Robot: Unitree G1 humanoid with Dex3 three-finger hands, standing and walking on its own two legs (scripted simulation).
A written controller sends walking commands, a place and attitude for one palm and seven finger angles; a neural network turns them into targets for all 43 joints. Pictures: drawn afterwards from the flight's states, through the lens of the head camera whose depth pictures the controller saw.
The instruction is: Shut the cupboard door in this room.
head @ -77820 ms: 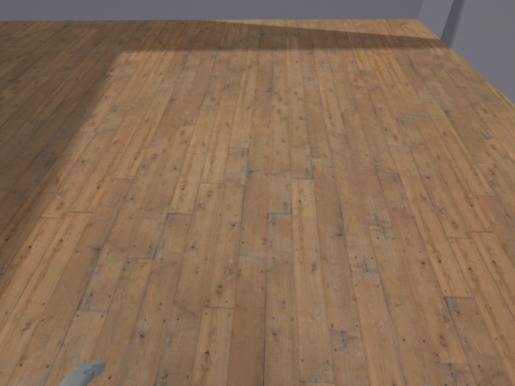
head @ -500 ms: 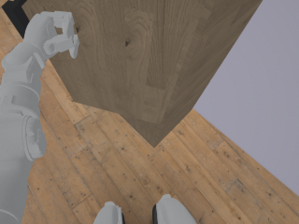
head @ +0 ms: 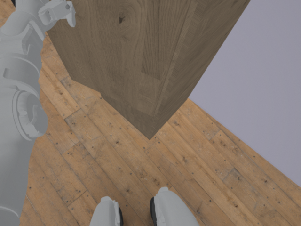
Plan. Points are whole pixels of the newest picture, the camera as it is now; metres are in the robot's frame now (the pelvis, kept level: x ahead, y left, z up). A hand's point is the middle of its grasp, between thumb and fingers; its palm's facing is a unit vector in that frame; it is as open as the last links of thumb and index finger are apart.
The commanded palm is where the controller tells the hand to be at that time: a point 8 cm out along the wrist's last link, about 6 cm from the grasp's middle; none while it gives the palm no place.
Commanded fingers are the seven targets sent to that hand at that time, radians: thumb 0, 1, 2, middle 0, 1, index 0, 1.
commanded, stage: pull the fist back off the door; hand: left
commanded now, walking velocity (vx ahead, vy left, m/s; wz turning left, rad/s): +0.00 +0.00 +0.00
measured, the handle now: out of the picture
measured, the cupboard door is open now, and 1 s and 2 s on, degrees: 17 16 16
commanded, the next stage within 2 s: draw the hand back to the body in 0.80 s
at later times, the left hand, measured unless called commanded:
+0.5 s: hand (70, 20) +0.54 +0.09 +0.15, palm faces +0.01 -1.00 -0.07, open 3.1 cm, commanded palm +0.50 +0.14 +0.14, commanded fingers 0.00 0.90 0.90 -1.30 -1.50 -1.30 -1.50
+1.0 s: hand (69, 41) +0.49 +0.09 +0.15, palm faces +0.01 -1.00 +0.00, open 3.1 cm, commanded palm +0.44 +0.15 +0.15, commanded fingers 0.00 0.90 0.90 -1.30 -1.50 -1.30 -1.50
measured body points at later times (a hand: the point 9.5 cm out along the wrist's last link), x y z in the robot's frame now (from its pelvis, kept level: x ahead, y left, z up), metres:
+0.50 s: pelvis +0.03 -0.01 +0.03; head +0.11 -0.02 +0.47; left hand +0.54 +0.15 +0.16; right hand -0.01 -0.26 -0.09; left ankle +0.01 +0.11 -0.67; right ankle +0.01 -0.12 -0.67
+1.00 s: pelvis +0.01 -0.01 +0.04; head +0.08 -0.02 +0.48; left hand +0.48 +0.15 +0.15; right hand +0.05 -0.27 -0.09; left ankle +0.01 +0.11 -0.67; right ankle +0.01 -0.12 -0.67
